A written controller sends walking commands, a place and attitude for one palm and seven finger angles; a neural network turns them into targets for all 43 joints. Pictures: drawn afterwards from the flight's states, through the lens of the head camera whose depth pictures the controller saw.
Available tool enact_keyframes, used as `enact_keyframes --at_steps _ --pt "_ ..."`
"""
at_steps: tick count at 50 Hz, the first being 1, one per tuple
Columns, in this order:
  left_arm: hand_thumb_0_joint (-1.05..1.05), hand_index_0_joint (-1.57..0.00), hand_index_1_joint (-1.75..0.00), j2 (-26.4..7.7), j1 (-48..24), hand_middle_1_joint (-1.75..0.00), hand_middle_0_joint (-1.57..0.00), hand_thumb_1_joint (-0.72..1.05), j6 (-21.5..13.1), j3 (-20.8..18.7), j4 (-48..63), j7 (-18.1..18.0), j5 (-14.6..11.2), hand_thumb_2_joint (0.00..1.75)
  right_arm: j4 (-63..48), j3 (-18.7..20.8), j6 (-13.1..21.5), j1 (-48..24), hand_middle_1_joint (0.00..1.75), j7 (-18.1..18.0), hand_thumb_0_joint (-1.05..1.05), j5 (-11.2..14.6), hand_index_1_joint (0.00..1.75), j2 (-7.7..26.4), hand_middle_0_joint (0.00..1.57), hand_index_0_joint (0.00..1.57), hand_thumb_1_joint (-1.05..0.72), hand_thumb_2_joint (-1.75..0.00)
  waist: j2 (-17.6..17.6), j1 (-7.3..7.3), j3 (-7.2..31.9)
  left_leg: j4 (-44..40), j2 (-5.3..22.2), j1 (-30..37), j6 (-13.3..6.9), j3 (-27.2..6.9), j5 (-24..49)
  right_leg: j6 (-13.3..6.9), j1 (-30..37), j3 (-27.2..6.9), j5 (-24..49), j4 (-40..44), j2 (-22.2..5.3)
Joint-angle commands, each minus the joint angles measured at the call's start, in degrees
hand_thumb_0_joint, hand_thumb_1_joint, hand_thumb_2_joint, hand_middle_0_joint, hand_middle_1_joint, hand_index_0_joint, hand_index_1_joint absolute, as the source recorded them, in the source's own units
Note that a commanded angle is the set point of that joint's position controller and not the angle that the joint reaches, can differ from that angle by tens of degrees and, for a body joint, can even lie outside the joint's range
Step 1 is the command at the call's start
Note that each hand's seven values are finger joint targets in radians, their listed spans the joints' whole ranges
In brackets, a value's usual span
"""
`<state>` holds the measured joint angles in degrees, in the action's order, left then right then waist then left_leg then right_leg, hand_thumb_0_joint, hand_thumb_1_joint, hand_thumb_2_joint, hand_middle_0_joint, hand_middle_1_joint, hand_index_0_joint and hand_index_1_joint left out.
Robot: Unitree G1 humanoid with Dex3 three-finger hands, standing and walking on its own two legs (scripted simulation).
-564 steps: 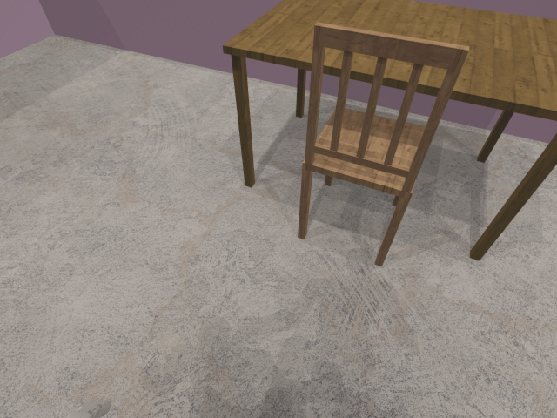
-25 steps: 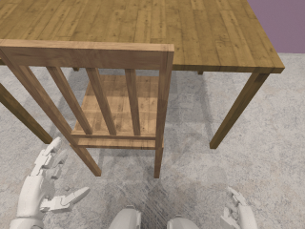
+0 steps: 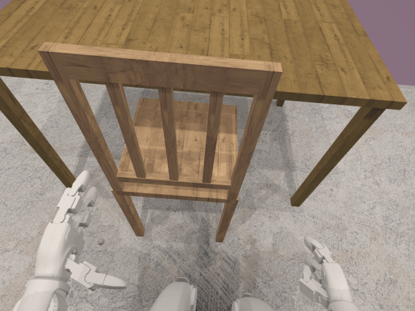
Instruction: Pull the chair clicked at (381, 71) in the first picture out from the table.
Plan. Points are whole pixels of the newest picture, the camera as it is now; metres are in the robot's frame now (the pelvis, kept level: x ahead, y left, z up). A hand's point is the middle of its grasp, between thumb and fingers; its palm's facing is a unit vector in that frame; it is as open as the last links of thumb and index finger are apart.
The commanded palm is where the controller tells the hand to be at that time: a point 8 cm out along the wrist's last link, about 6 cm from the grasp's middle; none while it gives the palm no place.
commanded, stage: raise the hand toward the chair's back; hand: left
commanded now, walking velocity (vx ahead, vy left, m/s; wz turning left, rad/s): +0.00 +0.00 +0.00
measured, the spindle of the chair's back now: (170, 141) +0.46 +0.12 +0.01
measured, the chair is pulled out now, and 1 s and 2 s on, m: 0.00 0.00 0.00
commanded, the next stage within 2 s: aim the fingers beside a spindle in 0.76 s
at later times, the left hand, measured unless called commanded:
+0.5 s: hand (87, 227) +0.24 +0.23 +0.05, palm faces +0.02 -1.00 -0.04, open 16.9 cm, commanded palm +0.22 +0.28 +0.05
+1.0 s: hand (103, 227) +0.25 +0.20 +0.04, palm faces +0.03 -1.00 -0.03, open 16.9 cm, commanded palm +0.23 +0.25 +0.05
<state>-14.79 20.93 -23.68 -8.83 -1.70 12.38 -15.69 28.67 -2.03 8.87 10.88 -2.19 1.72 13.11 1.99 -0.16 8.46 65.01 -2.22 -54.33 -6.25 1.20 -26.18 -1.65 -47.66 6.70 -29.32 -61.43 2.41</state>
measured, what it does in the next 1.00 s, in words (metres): stands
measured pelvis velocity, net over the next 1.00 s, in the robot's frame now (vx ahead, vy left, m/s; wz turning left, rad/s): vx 0.00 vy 0.00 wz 0.00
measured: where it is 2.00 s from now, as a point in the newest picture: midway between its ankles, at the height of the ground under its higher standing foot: outside the picture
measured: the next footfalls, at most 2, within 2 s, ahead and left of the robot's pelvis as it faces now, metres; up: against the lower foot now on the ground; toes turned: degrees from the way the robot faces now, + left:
none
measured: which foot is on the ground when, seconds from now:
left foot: down 0.00-1.00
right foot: down 0.00-1.00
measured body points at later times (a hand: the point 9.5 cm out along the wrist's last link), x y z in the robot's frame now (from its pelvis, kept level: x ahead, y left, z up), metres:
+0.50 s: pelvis +0.00 +0.02 +0.01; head +0.06 +0.05 +0.45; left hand +0.24 +0.28 +0.05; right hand +0.16 -0.23 -0.06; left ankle +0.05 +0.04 -0.65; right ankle +0.01 -0.11 -0.65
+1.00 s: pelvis +0.00 +0.00 +0.01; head +0.07 +0.02 +0.45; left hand +0.24 +0.25 +0.05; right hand +0.19 -0.24 -0.07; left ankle +0.05 +0.04 -0.65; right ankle +0.01 -0.11 -0.65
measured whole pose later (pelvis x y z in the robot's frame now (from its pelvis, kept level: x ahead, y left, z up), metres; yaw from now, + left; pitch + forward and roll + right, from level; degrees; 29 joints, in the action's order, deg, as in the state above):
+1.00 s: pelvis +0.00 +0.00 +0.01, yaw +0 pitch +15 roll -5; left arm -15.4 16.1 -23.3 -9.9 -5.3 13.2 -16.1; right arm 29.9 -2.1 8.8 12.7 -1.9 1.8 14.5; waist 2.4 -0.6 7.9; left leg 63.3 -2.4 -52.9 -6.0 1.0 -25.7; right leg -1.8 -46.3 6.7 -28.9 -59.8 2.4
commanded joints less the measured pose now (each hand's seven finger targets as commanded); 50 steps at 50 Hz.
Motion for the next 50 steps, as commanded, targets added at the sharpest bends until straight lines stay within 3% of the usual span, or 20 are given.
enact_keyframes --at_steps 1,9,12,14,17,19,21,24,33,35,41,43,47,50 --pt "0.00 -0.06 -0.08 -7.8 -4.2 -0.08 -0.06 -0.50 -3.8 -4.5 12.6 -0.1 -0.6 0.30 -7.9 4.0 2.3 -0.8 0.30 -0.6 0.00 -0.1 0.30 9.8 0.20 0.20 -0.90 -0.90 4.7 -0.61 11.8 -15.4 4.6 20.2 7.3 -12.8 5.6 -0.6 -2.9 -1.7 4.3 6.6 0.0" --pt "0.00 -0.06 -0.08 -7.9 -7.0 -0.08 -0.06 -0.50 -2.6 -5.2 11.3 1.0 -0.9 0.30 -7.6 4.2 1.9 0.3 0.30 -0.3 0.00 0.1 0.30 10.7 0.20 0.20 -0.90 -0.90 4.7 -0.52 12.1 -17.7 5.8 24.0 9.5 -16.5 6.6 -0.1 -4.5 -1.5 4.7 5.5 -0.3" --pt "0.00 -0.06 -0.08 -9.2 -8.7 -0.08 -0.06 -0.50 -2.1 -6.2 10.7 1.4 -1.1 0.30 -7.4 4.2 1.8 0.5 0.30 -0.4 0.00 0.2 0.30 10.8 0.20 0.20 -0.90 -0.90 5.1 -0.53 12.0 -18.2 5.5 24.0 9.5 -16.2 5.8 -0.2 -3.8 -1.6 4.5 6.1 -0.4" --pt "0.00 -0.06 -0.08 -8.1 -8.4 -0.08 -0.06 -0.50 -1.7 -5.8 9.4 1.7 -1.6 0.30 -7.4 4.3 1.8 0.6 0.30 -0.5 0.00 0.4 0.30 10.8 0.20 0.20 -0.90 -0.90 3.0 -0.74 11.7 -18.5 5.7 24.0 9.5 -16.5 5.2 0.0 -3.7 -1.5 4.5 6.4 -0.2" --pt "0.00 -0.06 -0.08 -8.2 -7.3 -0.08 -0.06 -0.50 -1.5 -6.1 9.2 1.7 -1.6 0.30 -7.5 4.5 2.0 0.9 0.30 -0.4 0.00 0.4 0.30 10.9 0.20 0.20 -0.90 -0.90 2.8 -0.39 12.5 -18.1 5.4 23.5 9.2 -15.3 7.6 -0.1 -1.9 -1.5 5.1 7.0 -0.3" --pt "0.00 -0.06 -0.08 -7.6 -7.7 -0.08 -0.06 -0.50 -1.5 -5.2 8.9 1.7 -1.4 0.30 -7.5 4.5 2.1 0.7 0.30 -0.3 0.00 0.5 0.30 11.0 0.20 0.20 -0.90 -0.90 3.1 -0.76 11.0 -18.5 5.7 23.3 9.3 -15.9 5.4 0.1 -3.1 -1.5 4.4 6.9 -0.3" --pt "0.00 -0.06 -0.08 -9.2 -7.5 -0.08 -0.06 -0.50 -1.9 -6.7 9.2 1.2 -1.1 0.30 -7.2 4.5 2.1 0.6 0.30 -0.3 0.00 0.3 0.30 11.1 0.20 0.20 -0.90 -0.90 3.3 -0.23 11.2 -18.5 5.4 22.5 9.1 -15.2 5.1 -0.2 -2.1 -1.7 4.2 7.1 -0.3" --pt "0.00 -0.06 -0.08 -8.8 -7.7 -0.08 -0.06 -0.50 -2.8 -6.4 10.4 0.4 -1.0 0.30 -7.4 4.5 2.2 0.8 0.30 -0.1 0.00 0.2 0.30 10.9 0.20 0.20 -0.90 -0.90 4.2 -0.31 11.6 -18.7 5.8 23.9 9.5 -15.9 6.3 -0.1 -3.0 -1.6 4.6 6.5 -0.5" --pt "0.00 -0.06 -0.08 -8.5 -7.9 -0.08 -0.06 -0.50 -3.2 -5.7 10.0 0.6 -1.1 0.30 -7.0 4.5 2.1 0.8 0.30 0.0 0.00 0.2 0.30 10.8 0.20 0.20 -0.90 -0.90 4.1 -0.92 12.2 -17.2 5.4 23.0 8.8 -14.7 7.4 -0.1 -2.4 -1.9 5.2 7.1 -0.3" --pt "0.00 -0.06 -0.08 -8.2 -8.1 -0.08 -0.06 -0.50 -3.1 -5.4 9.6 0.8 -1.2 0.30 -7.1 4.4 2.0 0.5 0.30 -0.1 0.00 0.3 0.30 10.8 0.20 0.20 -0.90 -0.90 4.0 -1.04 11.0 -17.6 5.4 22.5 8.7 -15.1 4.4 -0.1 -3.0 -1.9 4.3 7.2 -0.3" --pt "0.00 -0.06 -0.08 -9.4 -8.0 -0.08 -0.06 -0.50 -2.7 -6.4 9.6 0.9 -1.5 0.30 -7.2 4.0 2.2 0.2 0.30 -0.4 0.00 0.3 0.30 10.3 0.20 0.20 -0.90 -0.90 3.4 -0.79 11.5 -16.4 4.1 20.2 7.4 -12.1 6.1 -0.6 0.2 -2.1 5.1 8.7 0.0" --pt "0.00 -0.06 -0.08 -8.8 -8.2 -0.08 -0.06 -0.50 -3.1 -6.2 9.6 1.1 -1.7 0.30 -7.1 4.1 2.4 0.5 0.30 -0.4 0.00 0.3 0.30 10.1 0.20 0.20 -0.90 -0.90 2.1 -1.06 12.5 -15.1 4.0 20.0 6.9 -10.8 8.3 -0.5 1.1 -2.2 6.1 9.1 0.0" --pt "0.00 -0.06 -0.08 -6.8 -9.7 -0.08 -0.06 -0.50 -3.6 -3.6 7.6 1.2 -1.1 0.30 -6.5 3.9 2.7 0.3 0.30 -0.3 0.00 0.2 0.30 10.0 0.20 0.20 -0.90 -0.90 2.5 -1.92 10.9 -13.7 3.8 18.2 6.3 -10.1 7.8 -0.5 -0.4 -2.4 5.8 8.7 -0.1" --pt "0.00 -0.06 -0.08 -7.2 -11.8 -0.08 -0.06 -0.50 -3.9 -3.3 7.8 1.0 -0.8 0.30 -6.5 3.9 2.6 0.3 0.30 -0.3 0.00 0.0 0.30 10.1 0.20 0.20 -0.90 -0.90 3.3 -1.81 12.1 -12.8 3.6 17.9 6.1 -9.8 7.9 -0.5 -0.7 -2.6 6.0 8.1 -0.3"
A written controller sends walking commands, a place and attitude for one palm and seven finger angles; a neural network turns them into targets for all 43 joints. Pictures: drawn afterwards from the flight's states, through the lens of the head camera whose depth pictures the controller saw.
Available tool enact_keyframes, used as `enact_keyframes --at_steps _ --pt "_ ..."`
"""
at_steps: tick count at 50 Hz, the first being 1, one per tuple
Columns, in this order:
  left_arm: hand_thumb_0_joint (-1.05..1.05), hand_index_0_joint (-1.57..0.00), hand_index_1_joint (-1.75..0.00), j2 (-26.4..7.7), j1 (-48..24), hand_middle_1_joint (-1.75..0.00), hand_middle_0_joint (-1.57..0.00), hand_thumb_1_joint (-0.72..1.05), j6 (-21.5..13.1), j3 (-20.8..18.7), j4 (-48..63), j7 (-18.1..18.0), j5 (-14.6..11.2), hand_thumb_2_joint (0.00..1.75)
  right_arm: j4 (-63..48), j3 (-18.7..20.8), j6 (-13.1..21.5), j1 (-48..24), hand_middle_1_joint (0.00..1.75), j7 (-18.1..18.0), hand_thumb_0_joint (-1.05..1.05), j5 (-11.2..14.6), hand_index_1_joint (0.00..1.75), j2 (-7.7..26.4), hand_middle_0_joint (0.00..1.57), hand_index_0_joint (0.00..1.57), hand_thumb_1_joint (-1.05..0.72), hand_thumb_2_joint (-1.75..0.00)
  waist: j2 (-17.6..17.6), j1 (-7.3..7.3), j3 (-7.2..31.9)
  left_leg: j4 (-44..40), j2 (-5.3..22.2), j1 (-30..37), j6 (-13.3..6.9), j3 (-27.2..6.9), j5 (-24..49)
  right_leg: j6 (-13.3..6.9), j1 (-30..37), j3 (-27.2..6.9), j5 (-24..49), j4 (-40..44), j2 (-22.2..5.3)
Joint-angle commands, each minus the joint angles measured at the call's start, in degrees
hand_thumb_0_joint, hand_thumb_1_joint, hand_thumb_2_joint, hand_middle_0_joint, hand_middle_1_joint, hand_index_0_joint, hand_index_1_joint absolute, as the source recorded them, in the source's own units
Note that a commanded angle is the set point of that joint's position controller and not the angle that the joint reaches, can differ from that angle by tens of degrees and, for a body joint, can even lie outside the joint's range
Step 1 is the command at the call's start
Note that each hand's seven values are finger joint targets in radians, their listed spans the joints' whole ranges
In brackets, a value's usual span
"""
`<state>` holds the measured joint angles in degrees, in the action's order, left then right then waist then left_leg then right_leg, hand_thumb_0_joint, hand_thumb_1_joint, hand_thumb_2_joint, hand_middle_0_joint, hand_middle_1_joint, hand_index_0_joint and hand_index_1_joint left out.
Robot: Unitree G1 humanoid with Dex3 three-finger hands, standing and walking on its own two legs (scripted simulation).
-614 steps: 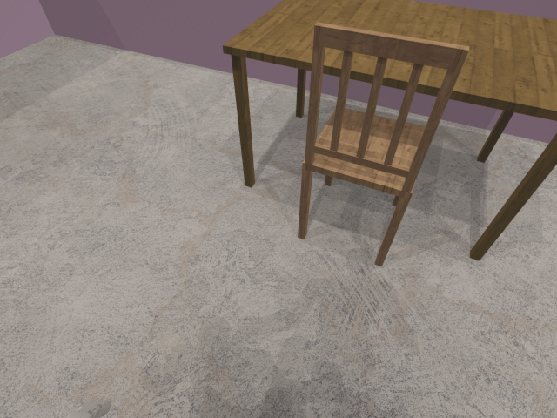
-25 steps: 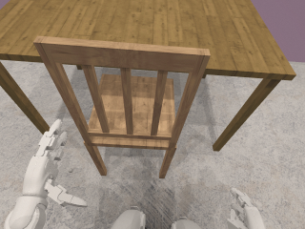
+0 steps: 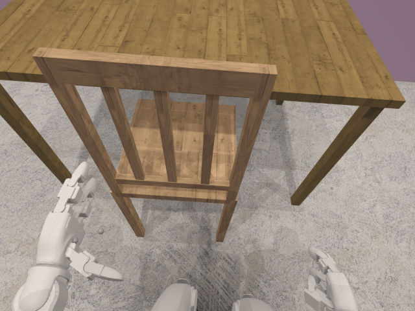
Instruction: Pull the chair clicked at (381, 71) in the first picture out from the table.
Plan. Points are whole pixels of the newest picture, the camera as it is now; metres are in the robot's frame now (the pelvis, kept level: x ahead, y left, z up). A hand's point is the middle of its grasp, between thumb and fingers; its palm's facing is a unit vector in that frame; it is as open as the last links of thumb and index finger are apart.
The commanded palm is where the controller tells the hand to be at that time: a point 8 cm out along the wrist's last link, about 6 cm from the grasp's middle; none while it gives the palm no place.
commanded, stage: aim the fingers beside a spindle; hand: left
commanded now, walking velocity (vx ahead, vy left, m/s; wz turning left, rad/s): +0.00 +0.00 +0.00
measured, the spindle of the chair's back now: (168, 144) +0.46 +0.12 +0.01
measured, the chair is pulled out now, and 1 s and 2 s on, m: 0.00 0.00 0.00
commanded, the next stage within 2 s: push the fingers through the gap in 1.88 s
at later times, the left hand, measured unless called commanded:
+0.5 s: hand (133, 220) +0.27 +0.16 +0.02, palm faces +0.01 -1.00 -0.03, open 16.9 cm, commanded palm +0.26 +0.21 +0.02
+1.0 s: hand (157, 216) +0.29 +0.12 +0.00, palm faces -0.03 -1.00 +0.00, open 16.9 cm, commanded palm +0.27 +0.17 +0.00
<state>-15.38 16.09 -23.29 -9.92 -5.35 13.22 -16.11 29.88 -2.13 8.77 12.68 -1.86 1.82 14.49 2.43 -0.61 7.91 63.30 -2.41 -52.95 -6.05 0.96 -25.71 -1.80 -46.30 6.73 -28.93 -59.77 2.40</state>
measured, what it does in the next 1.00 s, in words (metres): stands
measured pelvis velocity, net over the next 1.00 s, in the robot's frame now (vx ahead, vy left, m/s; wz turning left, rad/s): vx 0.00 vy -0.02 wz -0.02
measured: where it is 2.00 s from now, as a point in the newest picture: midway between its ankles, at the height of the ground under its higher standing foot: outside the picture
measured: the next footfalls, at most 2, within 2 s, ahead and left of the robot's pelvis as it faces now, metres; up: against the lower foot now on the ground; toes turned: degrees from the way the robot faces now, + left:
none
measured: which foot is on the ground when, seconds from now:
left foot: down 0.00-1.00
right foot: down 0.00-1.00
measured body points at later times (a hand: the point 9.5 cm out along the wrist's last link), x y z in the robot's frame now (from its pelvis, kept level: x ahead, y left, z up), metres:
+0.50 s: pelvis +0.01 -0.02 -0.01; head +0.09 -0.01 +0.43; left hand +0.27 +0.21 +0.02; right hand +0.18 -0.26 -0.10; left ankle +0.05 +0.05 -0.66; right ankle +0.00 -0.11 -0.66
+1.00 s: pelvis +0.00 -0.02 -0.03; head +0.09 -0.01 +0.41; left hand +0.29 +0.17 +0.00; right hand +0.17 -0.26 -0.12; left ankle +0.05 +0.05 -0.66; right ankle +0.00 -0.11 -0.66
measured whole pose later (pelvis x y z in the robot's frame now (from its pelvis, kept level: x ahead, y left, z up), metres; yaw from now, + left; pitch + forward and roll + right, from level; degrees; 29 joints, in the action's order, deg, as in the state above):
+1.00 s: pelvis +0.00 -0.02 -0.03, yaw -1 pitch +20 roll -4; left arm -10.0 7.0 -26.3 -0.8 -11.5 3.9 -10.0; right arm 29.9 -1.1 3.3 11.2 0.5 0.7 14.3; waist 2.5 -1.4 9.8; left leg 71.0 -1.4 -61.8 -5.2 1.8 -29.2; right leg -3.2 -56.0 6.4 -32.9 -68.8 3.0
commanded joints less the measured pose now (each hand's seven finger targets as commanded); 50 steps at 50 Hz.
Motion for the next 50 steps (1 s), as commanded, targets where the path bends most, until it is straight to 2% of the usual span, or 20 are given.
enact_keyframes --at_steps 1,5,6,8,12,20,21,23,25,26,28,30,35,39,42,44,46,47,48,50 --pt "0.00 -0.06 -0.08 -7.5 -7.2 -0.08 -0.06 -0.50 -4.3 -2.7 11.5 -0.1 -0.1 0.30 -7.6 4.1 2.7 -1.3 0.30 -0.6 0.00 -0.1 0.30 8.8 0.20 0.20 -0.90 -0.90 2.6 -1.24 13.2 -10.7 3.8 16.2 5.8 -9.3 8.1 -0.4 -1.7 -2.9 5.9 6.4 -0.2" --pt "0.00 -0.06 -0.08 -7.1 -6.2 -0.08 -0.06 -0.50 -4.5 -3.2 10.9 -1.0 -0.2 0.30 -8.0 4.0 2.2 -1.7 0.30 -0.4 0.00 -0.2 0.30 8.3 0.20 0.20 -0.90 -0.90 2.3 -0.40 14.7 -9.7 3.4 15.2 5.2 -7.9 10.0 -0.4 0.1 -3.4 7.3 6.4 -0.2" --pt "0.00 -0.06 -0.08 -8.8 -6.0 -0.08 -0.06 -0.50 -4.6 -4.9 10.4 -1.4 0.0 0.30 -7.7 4.1 2.1 -1.5 0.30 -0.4 0.00 -0.2 0.30 8.4 0.20 0.20 -0.90 -0.90 1.0 -0.20 15.6 -9.2 3.4 14.6 5.0 -7.6 11.0 -0.5 1.2 -3.6 8.1 6.2 0.0" --pt "0.00 -0.06 -0.08 -6.7 -4.9 -0.08 -0.06 -0.50 -4.7 -3.0 11.2 -1.6 0.0 0.30 -8.0 4.1 1.8 -1.7 0.30 0.0 0.00 -0.2 0.30 8.0 0.20 0.20 -0.90 -0.90 2.1 -0.08 16.6 -8.6 3.4 15.2 5.0 -7.0 13.3 -0.4 1.6 -3.7 10.2 5.7 -0.2" --pt "0.00 -0.06 -0.08 -6.0 -6.0 -0.08 -0.06 -0.50 -4.4 -2.2 9.3 -2.2 0.6 0.30 -7.9 4.1 1.0 -1.5 0.30 0.2 0.00 -0.2 0.30 8.1 0.20 0.20 -0.90 -0.90 -0.2 -0.96 14.6 -7.4 3.3 12.2 4.4 -6.5 12.6 -0.2 1.3 -4.1 11.1 5.4 -0.1" --pt "0.00 -0.06 -0.08 -5.3 -7.8 -0.08 -0.06 -0.50 -6.1 -1.2 10.0 -3.0 0.9 0.30 -7.5 4.3 0.8 -1.7 0.30 0.5 0.00 -0.4 0.30 7.9 0.20 0.20 -0.90 -0.90 1.0 -1.01 16.6 -5.4 3.0 10.7 4.0 -5.6 12.0 0.0 1.2 -5.2 11.6 4.4 -0.4" --pt "0.00 -0.06 -0.08 -6.3 -7.3 -0.08 -0.06 -0.50 -6.1 -1.9 9.4 -3.3 1.1 0.30 -7.4 4.3 0.6 -1.6 0.30 0.4 0.00 -0.5 0.30 8.1 0.20 0.20 -0.90 -0.90 -0.4 -1.04 16.9 -4.8 3.1 9.7 3.8 -5.5 12.3 0.1 1.6 -5.5 12.2 4.2 -0.3" --pt "0.00 -0.06 -0.08 -4.1 -9.8 -0.08 -0.06 -0.50 -6.3 0.6 9.3 -3.4 1.6 0.30 -7.5 4.2 0.4 -1.8 0.30 0.5 0.00 -0.4 0.30 7.9 0.20 0.20 -0.90 -0.90 1.0 -1.58 16.3 -4.8 3.1 10.1 3.9 -5.7 12.1 0.0 0.1 -5.2 11.7 3.7 -0.5" --pt "0.00 -0.06 -0.08 -3.8 -10.0 -0.08 -0.06 -0.50 -6.4 1.0 9.4 -4.0 1.8 0.30 -7.4 4.3 0.3 -1.8 0.30 0.6 0.00 -0.5 0.30 7.9 0.20 0.20 -0.90 -0.90 1.3 -1.52 17.2 -4.6 3.2 10.8 3.9 -5.9 11.8 0.0 -0.6 -5.1 11.2 3.5 -0.5" --pt "0.00 -0.06 -0.08 -4.3 -10.3 -0.08 -0.06 -0.50 -6.3 0.6 8.8 -4.3 1.9 0.30 -7.2 4.4 0.1 -1.7 0.30 0.6 0.00 -0.6 0.30 8.0 0.20 0.20 -0.90 -0.90 -0.4 -1.63 17.6 -4.0 3.2 9.7 3.7 -5.6 11.9 0.2 0.2 -5.7 11.8 3.5 -0.5" --pt "0.00 -0.06 -0.08 -3.6 -8.4 -0.08 -0.06 -0.50 -6.3 1.0 8.8 -4.6 2.1 0.30 -7.6 4.4 -0.2 -1.7 0.30 0.8 0.00 -0.6 0.30 7.8 0.20 0.20 -0.90 -0.90 0.6 -0.98 18.4 -4.0 3.1 10.0 3.8 -5.3 13.1 0.1 0.9 -5.6 13.3 3.1 -0.5" --pt "0.00 -0.06 -0.08 -4.2 -9.0 -0.08 -0.06 -0.50 -6.1 0.5 8.1 -5.0 2.3 0.30 -7.5 4.4 -0.6 -1.6 0.30 0.9 0.00 -0.5 0.30 7.9 0.20 0.20 -0.90 -0.90 -0.8 -1.06 17.9 -3.8 3.1 9.1 3.8 -5.4 12.6 0.1 0.8 -5.6 13.1 3.0 -0.4" --pt "0.00 -0.06 -0.08 -3.7 -10.0 -0.08 -0.06 -0.50 -6.6 0.6 7.7 -5.9 2.7 0.30 -7.6 4.4 -1.5 -1.7 0.30 1.2 0.00 -0.7 0.30 7.6 0.20 0.20 -0.90 -0.90 -0.6 -0.91 18.6 -2.8 2.9 7.7 3.8 -5.1 12.4 0.1 1.0 -6.1 13.5 2.2 -0.5" --pt "0.00 -0.06 -0.08 -1.3 -12.7 -0.08 -0.06 -0.50 -7.2 4.0 7.2 -6.6 3.5 0.30 -7.6 4.3 -1.9 -2.0 0.30 1.4 0.00 -0.8 0.30 7.6 0.20 0.20 -0.90 -0.90 0.6 -1.81 17.7 -2.4 3.1 8.3 3.8 -5.5 11.3 0.0 -2.2 -5.8 11.5 1.8 -0.4" --pt "0.00 -0.06 -0.08 0.1 -14.6 -0.08 -0.06 -0.50 -7.6 6.3 8.2 -7.2 4.3 0.30 -7.6 4.4 -2.0 -2.1 0.30 1.6 0.00 -0.9 0.30 7.6 0.20 0.20 -0.90 -0.90 0.8 -2.15 19.4 -2.3 3.3 9.8 3.9 -6.2 11.8 -0.1 -3.5 -5.4 11.1 1.0 -0.5" --pt "0.00 -0.06 -0.08 -0.3 -12.7 -0.08 -0.06 -0.50 -7.3 5.6 6.4 -8.0 4.7 0.30 -7.7 4.5 -2.4 -1.8 0.30 1.7 0.00 -0.9 0.30 7.8 0.20 0.20 -0.90 -0.90 -0.4 -1.67 18.3 -2.5 3.4 9.0 4.1 -6.4 10.9 -0.2 -4.2 -5.0 10.1 1.0 -0.4" --pt "0.00 -0.06 -0.08 0.6 -14.8 -0.08 -0.06 -0.50 -7.0 7.1 6.0 -8.7 5.5 0.30 -7.9 4.4 -2.8 -2.0 0.30 1.9 0.00 -1.1 0.30 7.7 0.20 0.20 -0.90 -0.90 -0.3 -2.11 18.2 -2.2 3.3 8.4 3.9 -6.5 10.4 -0.2 -5.0 -5.0 9.5 0.5 -0.5" --pt "0.00 -0.06 -0.08 -0.1 -15.6 -0.08 -0.06 -0.50 -7.0 6.2 5.4 -9.4 6.0 0.30 -7.6 4.4 -3.1 -2.0 0.30 1.9 0.00 -1.1 0.30 7.8 0.20 0.20 -0.90 -0.90 0.3 -1.69 18.5 -2.3 3.4 8.8 4.2 -6.9 10.2 -0.3 -5.9 -4.8 8.9 0.1 -0.4" --pt "0.00 -0.06 -0.08 1.2 -16.6 -0.08 -0.06 -0.50 -6.8 7.5 4.9 -9.8 6.2 0.30 -7.8 4.4 -3.4 -2.2 0.30 2.0 0.00 -1.2 0.30 7.6 0.20 0.20 -0.90 -0.90 -0.1 -2.04 18.0 -2.2 3.3 8.5 4.2 -7.0 9.2 -0.2 -6.6 -4.8 7.9 0.1 -0.4" --pt "0.00 -0.06 -0.08 1.7 -18.0 -0.08 -0.06 -0.50 -7.4 8.0 5.9 -10.9 6.6 0.30 -7.9 4.4 -3.6 -2.3 0.30 2.2 0.00 -1.3 0.30 7.5 0.20 0.20 -0.90 -0.90 0.6 -1.66 19.6 -2.1 3.3 9.4 4.3 -7.1 9.2 -0.4 -6.7 -4.8 7.5 -0.3 -0.5"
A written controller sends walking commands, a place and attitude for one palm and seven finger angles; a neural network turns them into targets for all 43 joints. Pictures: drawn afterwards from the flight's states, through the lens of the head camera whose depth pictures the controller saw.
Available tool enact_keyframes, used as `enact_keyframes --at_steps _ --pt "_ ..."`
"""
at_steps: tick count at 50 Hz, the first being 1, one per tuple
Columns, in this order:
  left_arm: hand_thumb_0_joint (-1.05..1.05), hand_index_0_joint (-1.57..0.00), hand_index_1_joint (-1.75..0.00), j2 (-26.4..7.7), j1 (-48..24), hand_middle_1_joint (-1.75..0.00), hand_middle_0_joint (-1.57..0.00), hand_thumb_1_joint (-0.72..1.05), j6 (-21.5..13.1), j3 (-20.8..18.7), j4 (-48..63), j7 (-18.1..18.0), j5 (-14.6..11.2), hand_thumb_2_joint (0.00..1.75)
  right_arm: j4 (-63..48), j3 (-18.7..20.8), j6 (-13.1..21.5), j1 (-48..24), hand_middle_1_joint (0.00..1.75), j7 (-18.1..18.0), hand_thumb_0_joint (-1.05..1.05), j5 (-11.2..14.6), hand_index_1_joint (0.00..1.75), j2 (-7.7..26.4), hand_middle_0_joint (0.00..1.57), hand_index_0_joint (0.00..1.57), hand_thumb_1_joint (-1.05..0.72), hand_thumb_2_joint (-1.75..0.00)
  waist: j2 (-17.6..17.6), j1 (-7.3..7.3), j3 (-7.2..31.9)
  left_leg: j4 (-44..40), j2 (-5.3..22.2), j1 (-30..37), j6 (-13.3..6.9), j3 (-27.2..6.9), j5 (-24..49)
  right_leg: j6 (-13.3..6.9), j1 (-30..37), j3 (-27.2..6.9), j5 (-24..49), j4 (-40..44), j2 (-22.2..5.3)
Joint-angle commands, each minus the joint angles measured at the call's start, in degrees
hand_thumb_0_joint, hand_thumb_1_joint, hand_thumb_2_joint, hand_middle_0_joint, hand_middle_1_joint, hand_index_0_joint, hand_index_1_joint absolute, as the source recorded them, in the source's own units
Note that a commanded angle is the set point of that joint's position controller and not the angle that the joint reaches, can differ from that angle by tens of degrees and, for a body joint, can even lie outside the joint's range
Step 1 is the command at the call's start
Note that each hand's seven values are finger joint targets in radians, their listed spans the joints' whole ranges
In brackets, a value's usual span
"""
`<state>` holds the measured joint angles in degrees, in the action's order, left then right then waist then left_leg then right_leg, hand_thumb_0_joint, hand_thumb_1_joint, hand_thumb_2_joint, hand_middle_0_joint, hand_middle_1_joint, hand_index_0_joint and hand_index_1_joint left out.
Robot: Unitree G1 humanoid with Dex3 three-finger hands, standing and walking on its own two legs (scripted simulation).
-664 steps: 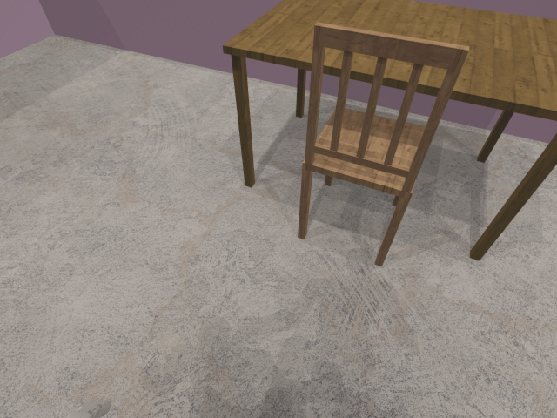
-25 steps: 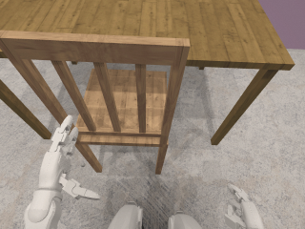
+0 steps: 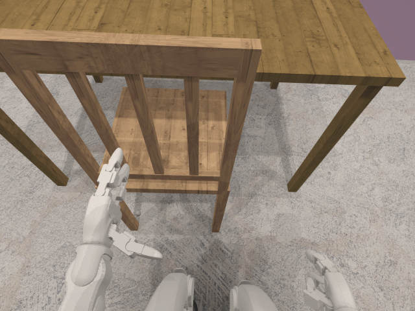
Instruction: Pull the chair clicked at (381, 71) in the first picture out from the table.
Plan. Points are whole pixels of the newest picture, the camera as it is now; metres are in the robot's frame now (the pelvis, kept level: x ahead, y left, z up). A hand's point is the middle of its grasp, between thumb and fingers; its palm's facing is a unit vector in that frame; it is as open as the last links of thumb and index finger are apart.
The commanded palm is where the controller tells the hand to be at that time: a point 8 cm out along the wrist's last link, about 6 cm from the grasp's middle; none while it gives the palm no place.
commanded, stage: aim the fingers beside a spindle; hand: left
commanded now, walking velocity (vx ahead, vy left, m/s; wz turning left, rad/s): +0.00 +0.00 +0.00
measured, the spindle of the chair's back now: (149, 134) +0.45 +0.15 +0.04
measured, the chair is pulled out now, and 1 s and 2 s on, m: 0.00 0.00 0.00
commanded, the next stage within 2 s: push the fingers through the gap in 0.88 s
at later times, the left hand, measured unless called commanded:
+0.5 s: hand (149, 206) +0.30 +0.13 +0.01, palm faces +0.02 -1.00 -0.01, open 16.9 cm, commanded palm +0.28 +0.17 +0.02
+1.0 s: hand (152, 205) +0.31 +0.12 +0.01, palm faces +0.02 -1.00 -0.02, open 16.9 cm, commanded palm +0.29 +0.17 +0.02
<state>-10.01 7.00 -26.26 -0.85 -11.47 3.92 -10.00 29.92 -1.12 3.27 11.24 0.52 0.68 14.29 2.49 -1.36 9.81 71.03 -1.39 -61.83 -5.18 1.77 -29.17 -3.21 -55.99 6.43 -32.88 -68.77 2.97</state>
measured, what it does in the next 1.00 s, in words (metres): stands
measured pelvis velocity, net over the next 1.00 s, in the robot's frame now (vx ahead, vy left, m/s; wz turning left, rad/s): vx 0.00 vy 0.00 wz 0.00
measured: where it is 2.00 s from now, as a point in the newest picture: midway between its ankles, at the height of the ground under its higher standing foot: outside the picture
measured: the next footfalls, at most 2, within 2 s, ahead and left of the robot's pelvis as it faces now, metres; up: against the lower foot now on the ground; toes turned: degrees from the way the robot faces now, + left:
none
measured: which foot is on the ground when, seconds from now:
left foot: down 0.00-1.00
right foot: down 0.00-1.00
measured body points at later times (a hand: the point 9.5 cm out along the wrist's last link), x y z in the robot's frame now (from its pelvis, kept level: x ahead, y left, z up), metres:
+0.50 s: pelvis +0.00 +0.00 -0.01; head +0.10 +0.01 +0.43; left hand +0.30 +0.18 +0.02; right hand +0.16 -0.23 -0.11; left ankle +0.04 +0.06 -0.63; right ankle +0.00 -0.09 -0.63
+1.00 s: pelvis +0.00 +0.00 +0.00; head +0.10 +0.00 +0.44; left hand +0.30 +0.18 +0.02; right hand +0.17 -0.24 -0.11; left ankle +0.04 +0.06 -0.63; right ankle +0.00 -0.09 -0.63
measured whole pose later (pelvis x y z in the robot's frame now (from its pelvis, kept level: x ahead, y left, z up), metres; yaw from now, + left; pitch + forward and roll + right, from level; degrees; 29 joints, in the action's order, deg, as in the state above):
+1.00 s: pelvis +0.00 +0.00 +0.00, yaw +0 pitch +21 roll -3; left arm -8.6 2.8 -27.2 1.5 -15.8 -1.8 -7.2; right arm 29.8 -1.4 -1.6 10.8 1.7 0.4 13.4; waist 2.5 -1.6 10.2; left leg 71.8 -1.2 -63.3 -4.9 2.1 -29.8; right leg -3.6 -57.8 6.1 -33.5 -70.0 3.1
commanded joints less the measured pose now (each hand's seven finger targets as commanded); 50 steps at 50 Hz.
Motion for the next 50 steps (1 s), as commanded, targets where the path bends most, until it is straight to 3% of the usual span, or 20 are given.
enact_keyframes --at_steps 1,4,6,9,11,13,16,18,21,23,28,29,31,34,36,37,41,42,44,50 --pt "0.00 -0.06 -0.08 -4.4 -8.5 -0.08 -0.06 -0.50 -4.6 -1.7 12.1 -2.2 0.9 0.30 -7.9 3.4 1.8 -0.6 0.30 -0.1 0.00 -0.2 0.30 7.8 0.20 0.20 -0.90 -0.90 -0.1 -0.79 18.1 -9.9 2.5 18.5 3.5 -8.2 13.5 0.9 2.9 -4.4 11.8 8.5 -1.0" --pt "0.00 -0.06 -0.08 -2.8 -10.8 -0.08 -0.06 -0.50 -4.8 0.2 11.7 -3.5 1.6 0.30 -7.8 3.4 1.1 -0.6 0.30 0.3 0.00 -0.4 0.30 7.7 0.20 0.20 -0.90 -0.90 0.5 -1.06 18.6 -9.8 2.6 19.3 3.7 -8.9 13.1 1.0 1.4 -4.2 11.1 7.9 -1.0" --pt "0.00 -0.06 -0.08 -2.6 -10.2 -0.08 -0.06 -0.50 -4.5 0.3 9.3 -4.3 2.4 0.30 -7.6 3.4 0.5 -0.5 0.30 0.5 0.00 -0.4 0.30 7.8 0.20 0.20 -0.90 -0.90 -1.2 -1.25 17.6 -9.7 2.8 18.2 3.6 -9.0 12.6 1.0 0.8 -4.1 10.5 7.9 -0.9" --pt "0.00 -0.06 -0.08 -1.3 -15.0 -0.08 -0.06 -0.50 -4.5 2.0 7.5 -5.0 3.2 0.30 -7.1 3.3 -0.1 -0.5 0.30 0.6 0.00 -0.5 0.30 7.7 0.20 0.20 -0.90 -0.90 -1.2 -2.12 17.2 -9.1 2.7 17.5 3.6 -9.4 10.1 1.1 -0.9 -4.2 9.0 7.6 -1.0" --pt "0.00 -0.06 -0.08 -2.5 -14.2 -0.08 -0.06 -0.50 -4.7 0.5 7.4 -5.7 3.4 0.30 -7.2 3.4 -0.4 -0.4 0.30 0.6 0.00 -0.7 0.30 7.9 0.20 0.20 -0.90 -0.90 -0.7 -1.06 19.3 -9.0 2.6 18.1 3.7 -9.2 11.7 0.9 -0.2 -4.3 9.8 7.1 -1.0" --pt "0.00 -0.06 -0.08 -0.2 -14.9 -0.08 -0.06 -0.50 -4.8 2.7 8.1 -6.1 3.4 0.30 -7.5 3.4 -0.7 -0.5 0.30 1.0 0.00 -0.7 0.30 7.5 0.20 0.20 -0.90 -0.90 0.5 -1.24 20.2 -8.9 2.7 19.5 3.9 -9.4 12.7 0.9 -0.7 -4.1 10.4 6.9 -1.2" --pt "0.00 -0.06 -0.08 -3.1 -12.1 -0.08 -0.06 -0.50 -4.8 -0.5 7.7 -7.0 3.7 0.30 -7.5 3.5 -1.5 -0.4 0.30 1.1 0.00 -0.7 0.30 7.8 0.20 0.20 -0.90 -0.90 -0.4 -0.20 21.0 -9.3 2.9 19.8 4.1 -9.3 14.3 0.8 0.5 -4.1 11.5 6.9 -0.9" --pt "0.00 -0.06 -0.08 -2.4 -12.0 -0.08 -0.06 -0.50 -4.9 0.2 8.9 -7.0 3.6 0.30 -7.7 3.4 -2.0 -0.3 0.30 1.2 0.00 -0.6 0.30 7.4 0.20 0.20 -0.90 -0.90 0.3 -0.13 21.3 -9.4 2.7 19.9 4.1 -8.8 15.5 0.8 1.8 -4.3 12.8 7.0 -0.9" --pt "0.00 -0.06 -0.08 -2.0 -11.6 -0.08 -0.06 -0.50 -4.7 0.6 7.9 -6.5 3.3 0.30 -7.7 3.3 -2.3 -0.3 0.30 1.0 0.00 -0.5 0.30 7.3 0.20 0.20 -0.90 -0.90 -2.3 -1.03 19.4 -9.0 2.6 17.5 3.5 -8.2 15.1 1.0 3.2 -4.7 13.7 7.6 -0.8" --pt "0.00 -0.06 -0.08 -0.5 -10.8 -0.08 -0.06 -0.50 -5.1 2.2 9.0 -6.0 3.0 0.30 -7.8 3.4 -2.2 -0.7 0.30 1.1 0.00 -0.3 0.30 7.1 0.20 0.20 -0.90 -0.90 -0.7 -1.12 19.5 -9.1 2.7 18.4 3.6 -8.2 14.6 1.1 2.4 -4.7 13.2 7.8 -1.0" --pt "0.00 -0.06 -0.08 -0.8 -11.8 -0.08 -0.06 -0.50 -6.0 2.7 9.5 -5.7 3.1 0.30 -7.2 3.5 -1.8 -0.6 0.30 0.8 0.00 -0.4 0.30 7.2 0.20 0.20 -0.90 -0.90 -0.4 -1.75 18.5 -8.9 2.9 18.7 3.6 -8.7 13.6 1.0 0.7 -4.5 11.8 7.7 -1.0" --pt "0.00 -0.06 -0.08 0.6 -12.3 -0.08 -0.06 -0.50 -6.1 4.4 9.7 -5.7 3.4 0.30 -7.2 3.4 -1.7 -0.7 0.30 0.8 0.00 -0.5 0.30 7.1 0.20 0.20 -0.90 -0.90 0.1 -2.15 18.2 -8.9 3.0 19.4 3.7 -9.2 13.8 1.0 -0.2 -4.3 11.7 7.5 -1.1" --pt "0.00 -0.06 -0.08 -1.5 -11.8 -0.08 -0.06 -0.50 -6.1 2.3 9.1 -6.3 3.5 0.30 -7.0 3.5 -1.7 -0.3 0.30 0.8 0.00 -0.6 0.30 7.4 0.20 0.20 -0.90 -0.90 -0.8 -1.65 18.6 -8.8 2.8 18.7 3.7 -9.0 14.2 1.0 0.6 -4.4 11.9 7.5 -1.0" --pt "0.00 -0.06 -0.08 0.0 -13.7 -0.08 -0.06 -0.50 -5.9 3.9 8.7 -6.8 4.1 0.30 -7.1 3.4 -1.9 -0.7 0.30 1.0 0.00 -0.6 0.30 7.2 0.20 0.20 -0.90 -0.90 0.6 -1.95 18.5 -8.8 2.8 19.3 3.7 -9.3 12.9 1.1 -0.7 -4.4 10.9 7.4 -1.2" --pt "0.00 -0.06 -0.08 -2.2 -12.4 -0.08 -0.06 -0.50 -5.6 1.3 7.2 -7.4 4.2 0.30 -7.1 3.4 -2.3 -0.6 0.30 0.8 0.00 -0.7 0.30 7.4 0.20 0.20 -0.90 -0.90 -1.2 -1.20 18.7 -8.8 2.6 17.9 3.5 -8.8 12.8 1.0 0.7 -4.7 11.0 7.6 -1.0" --pt "0.00 -0.06 -0.08 -1.4 -13.9 -0.08 -0.06 -0.50 -5.6 2.3 8.0 -7.3 4.4 0.30 -7.3 3.2 -2.4 -0.7 0.30 0.9 0.00 -0.6 0.30 7.3 0.20 0.20 -0.90 -0.90 -0.1 -1.47 19.0 -8.7 2.5 18.3 3.5 -8.7 13.5 1.0 0.9 -4.7 11.8 7.4 -1.1" --pt "0.00 -0.06 -0.08 -2.8 -13.0 -0.08 -0.06 -0.50 -5.3 -0.1 7.6 -7.3 3.7 0.30 -7.3 3.3 -2.6 -0.5 0.30 0.7 0.00 -0.6 0.30 7.2 0.20 0.20 -0.90 -0.90 -1.5 -0.69 20.8 -8.5 2.3 17.8 3.4 -7.8 14.7 1.1 3.6 -5.2 13.6 7.7 -0.9" --pt "0.00 -0.06 -0.08 -1.5 -12.0 -0.08 -0.06 -0.50 -5.1 1.2 8.0 -6.9 3.5 0.30 -7.7 3.2 -2.6 -0.8 0.30 0.9 0.00 -0.6 0.30 6.9 0.20 0.20 -0.90 -0.90 -0.3 -0.65 21.5 -8.4 2.2 18.2 3.3 -7.5 15.7 1.1 4.4 -5.3 14.9 7.7 -1.0" --pt "0.00 -0.06 -0.08 -2.3 -10.5 -0.08 -0.06 -0.50 -5.0 0.2 8.1 -6.2 2.8 0.30 -7.7 3.2 -2.7 -0.7 0.30 0.8 0.00 -0.4 0.30 6.9 0.20 0.20 -0.90 -0.90 -1.3 -0.55 21.0 -8.3 2.2 17.3 3.2 -7.0 16.3 1.2 5.9 -5.5 16.4 8.1 -1.0" --pt "0.00 -0.06 -0.08 -1.4 -14.1 -0.08 -0.06 -0.50 -5.4 2.0 7.3 -4.8 2.6 0.30 -7.1 3.1 -2.4 -0.8 0.30 0.5 0.00 -0.4 0.30 7.1 0.20 0.20 -0.90 -0.90 -1.6 -2.39 17.5 -7.6 2.3 15.2 2.8 -7.0 13.3 1.4 3.4 -5.7 14.0 8.5 -1.1"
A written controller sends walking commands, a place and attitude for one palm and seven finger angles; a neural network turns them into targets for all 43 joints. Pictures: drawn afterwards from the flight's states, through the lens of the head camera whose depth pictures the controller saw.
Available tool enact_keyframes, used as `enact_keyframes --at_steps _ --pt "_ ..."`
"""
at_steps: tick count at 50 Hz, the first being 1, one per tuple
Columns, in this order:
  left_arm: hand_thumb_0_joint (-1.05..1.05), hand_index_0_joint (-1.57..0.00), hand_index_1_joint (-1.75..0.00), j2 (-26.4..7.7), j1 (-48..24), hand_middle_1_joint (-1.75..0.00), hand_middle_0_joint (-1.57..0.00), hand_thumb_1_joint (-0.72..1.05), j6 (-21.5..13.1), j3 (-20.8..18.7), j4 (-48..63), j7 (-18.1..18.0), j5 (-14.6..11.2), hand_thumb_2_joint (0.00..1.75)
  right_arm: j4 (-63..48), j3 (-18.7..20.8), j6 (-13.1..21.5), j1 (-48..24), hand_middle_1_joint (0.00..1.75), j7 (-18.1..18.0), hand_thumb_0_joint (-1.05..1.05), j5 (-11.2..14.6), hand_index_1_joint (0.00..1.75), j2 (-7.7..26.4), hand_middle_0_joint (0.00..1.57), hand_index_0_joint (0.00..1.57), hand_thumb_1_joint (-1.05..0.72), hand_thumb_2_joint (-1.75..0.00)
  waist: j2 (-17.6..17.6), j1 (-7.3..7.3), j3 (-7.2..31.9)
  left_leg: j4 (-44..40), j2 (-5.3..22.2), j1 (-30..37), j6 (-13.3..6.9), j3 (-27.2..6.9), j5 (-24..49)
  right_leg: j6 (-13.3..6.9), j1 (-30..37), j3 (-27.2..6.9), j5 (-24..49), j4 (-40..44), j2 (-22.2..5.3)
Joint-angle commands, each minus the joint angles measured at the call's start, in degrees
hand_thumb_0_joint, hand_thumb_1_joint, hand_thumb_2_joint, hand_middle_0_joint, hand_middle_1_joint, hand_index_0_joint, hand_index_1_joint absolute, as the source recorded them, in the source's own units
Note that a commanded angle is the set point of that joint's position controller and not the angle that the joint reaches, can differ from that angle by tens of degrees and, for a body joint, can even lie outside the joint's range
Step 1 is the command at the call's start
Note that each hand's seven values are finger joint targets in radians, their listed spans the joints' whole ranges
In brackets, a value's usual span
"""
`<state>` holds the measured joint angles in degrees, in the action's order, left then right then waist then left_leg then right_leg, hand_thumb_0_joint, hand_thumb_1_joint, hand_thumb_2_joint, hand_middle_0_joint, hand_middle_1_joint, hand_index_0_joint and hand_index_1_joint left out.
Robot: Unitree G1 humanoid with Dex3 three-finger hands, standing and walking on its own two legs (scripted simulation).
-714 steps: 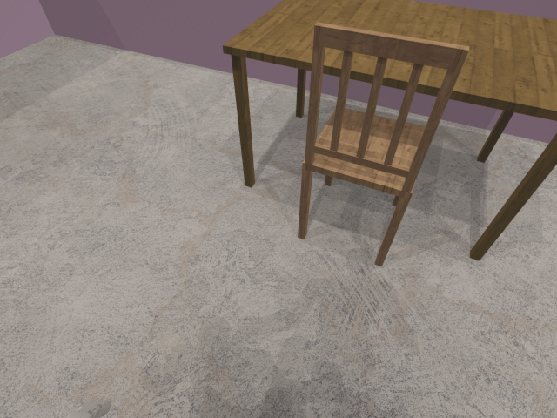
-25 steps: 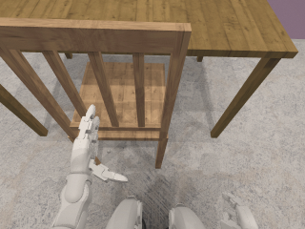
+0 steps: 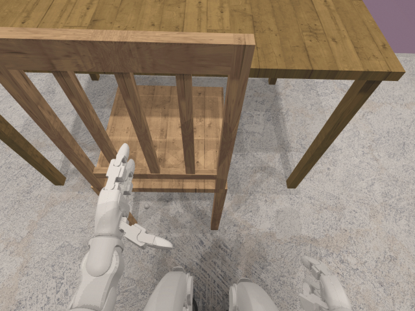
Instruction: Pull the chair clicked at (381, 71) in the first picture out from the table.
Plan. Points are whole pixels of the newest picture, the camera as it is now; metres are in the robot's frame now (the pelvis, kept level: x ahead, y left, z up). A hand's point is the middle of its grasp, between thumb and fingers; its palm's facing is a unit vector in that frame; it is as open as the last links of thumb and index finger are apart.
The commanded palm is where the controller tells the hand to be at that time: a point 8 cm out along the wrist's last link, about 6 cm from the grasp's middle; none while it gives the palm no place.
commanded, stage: push the fingers through the gap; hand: left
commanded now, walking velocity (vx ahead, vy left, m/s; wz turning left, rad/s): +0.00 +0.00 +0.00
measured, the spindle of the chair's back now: (143, 133) +0.45 +0.15 +0.04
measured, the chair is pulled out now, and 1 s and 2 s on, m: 0.00 0.00 0.00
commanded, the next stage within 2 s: hook a spindle and tug to test in 1.58 s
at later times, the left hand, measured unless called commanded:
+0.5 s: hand (150, 181) +0.35 +0.13 +0.01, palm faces +0.02 -1.00 -0.02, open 16.9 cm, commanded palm +0.33 +0.18 +0.02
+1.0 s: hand (152, 159) +0.40 +0.13 +0.02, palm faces +0.03 -1.00 -0.02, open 16.9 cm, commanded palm +0.38 +0.18 +0.02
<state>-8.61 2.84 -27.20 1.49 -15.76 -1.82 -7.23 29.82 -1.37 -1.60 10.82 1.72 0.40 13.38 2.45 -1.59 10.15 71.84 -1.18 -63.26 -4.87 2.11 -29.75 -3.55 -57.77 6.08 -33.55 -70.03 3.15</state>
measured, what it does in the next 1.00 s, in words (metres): stands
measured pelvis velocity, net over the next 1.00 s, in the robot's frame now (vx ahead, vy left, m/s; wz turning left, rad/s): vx -0.01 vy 0.01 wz -0.02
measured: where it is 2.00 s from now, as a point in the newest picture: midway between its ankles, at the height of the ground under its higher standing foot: outside the picture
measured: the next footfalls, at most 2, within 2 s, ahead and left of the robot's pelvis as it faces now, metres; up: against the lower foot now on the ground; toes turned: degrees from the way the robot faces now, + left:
none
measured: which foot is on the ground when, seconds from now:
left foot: down 0.00-1.00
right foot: down 0.00-1.00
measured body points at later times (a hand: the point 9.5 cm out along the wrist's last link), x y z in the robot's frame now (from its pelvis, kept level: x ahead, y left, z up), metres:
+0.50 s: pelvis +0.00 +0.00 +0.00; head +0.11 +0.01 +0.43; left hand +0.35 +0.18 +0.02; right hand +0.14 -0.25 -0.11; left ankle +0.04 +0.07 -0.63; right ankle +0.00 -0.09 -0.63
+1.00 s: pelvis -0.01 +0.01 -0.01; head +0.11 +0.03 +0.43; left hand +0.39 +0.19 +0.02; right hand +0.10 -0.24 -0.12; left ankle +0.04 +0.07 -0.63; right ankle +0.00 -0.09 -0.63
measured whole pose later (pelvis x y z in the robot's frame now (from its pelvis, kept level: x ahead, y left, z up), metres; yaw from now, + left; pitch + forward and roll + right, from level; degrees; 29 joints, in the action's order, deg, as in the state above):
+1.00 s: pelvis -0.01 +0.01 -0.01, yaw -1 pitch +23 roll -4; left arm -10.1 -23.0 -28.2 -5.0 -38.3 -3.7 -5.7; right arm 34.0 -0.5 -2.8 13.0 2.3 -0.4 14.3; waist 2.9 -4.5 9.6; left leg 72.8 -1.0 -66.9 -5.9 2.8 -29.3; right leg -2.5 -61.4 5.5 -32.6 -70.6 3.2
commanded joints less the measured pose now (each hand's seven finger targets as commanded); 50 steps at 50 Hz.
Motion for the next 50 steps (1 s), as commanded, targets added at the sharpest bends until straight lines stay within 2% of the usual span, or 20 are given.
enact_keyframes --at_steps 1,6,8,11,15,16,19,21,22,24,27,32,33,34,36,41,43,47,48,50 --pt "0.00 -0.06 -0.08 -3.7 -11.7 -0.08 -0.06 -0.50 -4.8 -1.0 11.4 0.7 -0.2 0.30 -6.5 3.3 2.6 -0.2 0.30 -0.8 0.00 -0.2 0.30 8.1 0.20 0.20 -0.90 -0.90 -2.0 -2.61 16.9 -8.0 2.0 16.2 2.4 -7.4 13.7 1.8 5.1 -5.6 14.5 9.9 -1.3" --pt "0.00 -0.06 -0.08 -5.6 -15.0 -0.08 -0.06 -0.50 -5.9 -3.4 11.2 0.1 -0.3 0.30 -5.6 3.5 3.2 0.2 0.30 -1.0 0.00 -0.5 0.30 8.4 0.20 0.20 -0.90 -0.90 1.0 -1.54 20.7 -7.6 1.9 17.8 2.7 -7.3 15.6 1.6 5.3 -5.8 15.4 8.8 -1.3" --pt "0.00 -0.06 -0.08 -4.3 -13.5 -0.08 -0.06 -0.50 -5.3 -2.5 9.8 0.3 -0.2 0.30 -5.7 3.6 3.1 0.3 0.30 -0.7 0.00 -0.4 0.30 8.3 0.20 0.20 -0.90 -0.90 0.7 -1.37 21.6 -7.8 2.0 19.0 2.9 -7.4 17.3 1.6 5.8 -5.4 17.1 8.7 -1.4" --pt "0.00 -0.06 -0.08 -5.3 -15.1 -0.08 -0.06 -0.50 -3.8 -3.7 6.6 0.6 -0.5 0.30 -5.4 3.6 2.5 0.8 0.30 -0.8 0.00 -0.2 0.30 8.8 0.20 0.20 -0.90 -0.90 -1.9 -1.98 20.4 -7.9 2.0 17.4 2.6 -7.2 16.4 1.9 6.4 -5.6 17.1 9.3 -1.2" --pt "0.00 -0.06 -0.08 -5.3 -19.3 -0.08 -0.06 -0.50 -3.1 -4.0 5.2 0.9 -0.7 0.30 -5.3 3.5 2.1 0.9 0.30 -1.0 0.00 -0.1 0.30 8.8 0.20 0.20 -0.90 -0.90 -0.7 -1.91 20.5 -8.1 1.9 17.0 2.6 -7.0 15.1 1.9 6.5 -5.7 16.2 9.5 -1.4" --pt "0.00 -0.06 -0.08 -5.2 -20.9 -0.08 -0.06 -0.50 -3.1 -3.8 4.6 0.8 -0.6 0.30 -5.0 3.5 2.1 1.1 0.30 -1.1 0.00 0.0 0.30 8.9 0.20 0.20 -0.90 -0.90 -1.5 -2.56 20.2 -7.8 2.0 17.1 2.5 -7.0 15.6 1.9 6.2 -5.8 16.7 9.5 -1.4" --pt "0.00 -0.06 -0.08 -5.4 -23.0 -0.08 -0.06 -0.50 -3.7 -4.6 3.5 0.3 -0.8 0.30 -4.6 3.6 2.2 1.4 0.30 -1.0 0.00 -0.2 0.30 8.9 0.20 0.20 -0.90 -0.90 -0.4 -2.28 20.9 -7.9 2.0 17.8 2.6 -7.0 15.3 1.9 5.7 -5.8 16.0 9.6 -1.3" --pt "0.00 -0.06 -0.08 -6.4 -24.8 -0.08 -0.06 -0.50 -4.0 -5.5 1.9 0.2 -0.6 0.30 -4.1 3.6 2.1 1.9 0.30 -1.0 0.00 -0.3 0.30 9.1 0.20 0.20 -0.90 -0.90 -1.5 -2.69 20.6 -7.7 2.0 17.1 2.5 -7.0 15.5 2.0 5.9 -5.8 16.4 9.6 -1.2" --pt "0.00 -0.06 -0.08 -7.2 -24.7 -0.08 -0.06 -0.50 -4.2 -6.8 1.0 0.1 -0.7 0.30 -3.9 3.6 2.1 2.0 0.30 -1.0 0.00 -0.4 0.30 9.0 0.20 0.20 -0.90 -0.90 -1.5 -2.35 21.0 -7.6 1.9 16.8 2.5 -6.7 15.9 2.0 6.4 -6.0 17.0 9.4 -1.2" --pt "0.00 -0.06 -0.08 -6.7 -25.2 -0.08 -0.06 -0.50 -4.4 -6.3 0.5 0.4 -0.6 0.30 -4.0 3.7 2.0 2.2 0.30 -0.8 0.00 -0.4 0.30 9.0 0.20 0.20 -0.90 -0.90 -0.8 -2.15 22.1 -7.6 1.9 17.4 2.6 -6.5 16.7 2.0 6.8 -6.0 18.0 9.2 -1.3" --pt "0.00 -0.06 -0.08 -6.7 -27.8 -0.08 -0.06 -0.50 -4.5 -6.1 -0.4 0.6 -0.4 0.30 -3.6 3.8 1.7 2.7 0.30 -0.6 0.00 -0.4 0.30 9.2 0.20 0.20 -0.90 -0.90 0.2 -2.68 22.4 -7.7 2.1 18.4 2.7 -6.7 17.3 2.0 5.9 -5.7 18.2 9.0 -1.2" --pt "0.00 -0.06 -0.08 -6.6 -29.2 -0.08 -0.06 -0.50 -4.5 -6.3 -1.9 0.9 -0.7 0.30 -3.1 4.0 1.4 3.5 0.30 -0.5 0.00 -0.3 0.30 9.5 0.20 0.20 -0.90 -0.90 -0.3 -3.09 22.6 -8.0 2.4 20.0 2.9 -7.3 18.6 1.9 4.9 -5.2 18.6 9.0 -1.1" --pt "0.00 -0.06 -0.08 -6.7 -29.3 -0.08 -0.06 -0.50 -4.7 -6.4 -1.7 0.8 -0.7 0.30 -3.2 4.1 1.4 3.5 0.30 -0.5 0.00 -0.3 0.30 9.6 0.20 0.20 -0.90 -0.90 0.4 -2.70 22.9 -8.2 2.4 20.3 3.1 -7.4 18.6 1.8 4.8 -5.1 18.3 8.8 -1.1" --pt "0.00 -0.06 -0.08 -5.6 -30.9 -0.08 -0.06 -0.50 -4.7 -5.1 -2.2 0.7 -0.4 0.30 -3.0 4.1 1.3 3.4 0.30 -0.4 0.00 -0.3 0.30 9.5 0.20 0.20 -0.90 -0.90 1.1 -3.39 22.3 -8.4 2.7 21.3 3.2 -7.9 18.0 1.9 2.9 -4.8 17.1 8.9 -1.1" --pt "0.00 -0.06 -0.08 -5.4 -34.5 -0.08 -0.06 -0.50 -4.8 -4.8 -4.0 0.3 0.0 0.30 -2.4 4.1 1.3 3.9 0.30 -0.4 0.00 -0.4 0.30 9.9 0.20 0.20 -0.90 -0.90 0.0 -4.31 20.5 -8.5 2.8 21.0 3.1 -8.7 16.5 1.8 0.9 -4.4 15.0 9.0 -1.0" --pt "0.00 -0.06 -0.08 -7.7 -39.2 -0.08 -0.06 -0.50 -5.3 -7.9 -8.0 -1.3 1.0 0.30 -1.4 4.2 1.0 4.8 0.30 -0.4 0.00 -0.8 0.30 10.2 0.20 0.20 -0.90 -0.90 0.6 -4.19 22.1 -8.5 2.8 21.6 3.4 -9.3 16.0 1.7 -0.6 -4.1 13.7 8.3 -0.9" --pt "0.00 -0.06 -0.08 -7.1 -40.6 -0.08 -0.06 -0.50 -5.5 -7.5 -8.8 -1.5 1.3 0.30 -1.6 4.2 0.7 5.1 0.30 -0.2 0.00 -0.9 0.30 10.1 0.20 0.20 -0.90 -0.90 2.3 -3.92 23.0 -8.7 2.7 22.8 3.7 -9.5 16.6 1.6 -0.9 -4.0 13.8 8.1 -0.9" --pt "0.00 -0.06 -0.08 -7.0 -41.5 -0.08 -0.06 -0.50 -5.6 -7.7 -10.0 -1.9 1.6 0.30 -1.3 4.5 0.4 6.0 0.30 0.2 0.00 -1.0 0.30 10.1 0.20 0.20 -0.90 -0.90 2.7 -4.00 25.7 -8.6 3.1 25.2 4.1 -9.7 20.0 1.6 -0.7 -3.8 16.1 7.9 -0.8" --pt "0.00 -0.06 -0.08 -6.2 -41.0 -0.08 -0.06 -0.50 -5.2 -7.2 -11.0 -1.8 1.5 0.30 -1.3 4.4 0.1 6.2 0.30 0.3 0.00 -1.0 0.30 10.0 0.20 0.20 -0.90 -0.90 1.6 -4.19 25.5 -8.6 3.2 25.0 4.0 -9.9 20.1 1.6 -0.5 -3.7 16.3 7.9 -0.7" --pt "0.00 -0.06 -0.08 -7.3 -43.1 -0.08 -0.06 -0.50 -5.1 -8.2 -12.7 -1.8 1.7 0.30 -1.0 4.4 -0.3 6.4 0.30 0.3 0.00 -0.9 0.30 10.2 0.20 0.20 -0.90 -0.90 0.7 -4.55 23.6 -8.7 3.0 23.0 3.8 -9.6 18.0 1.7 -0.7 -4.0 15.1 8.3 -0.7"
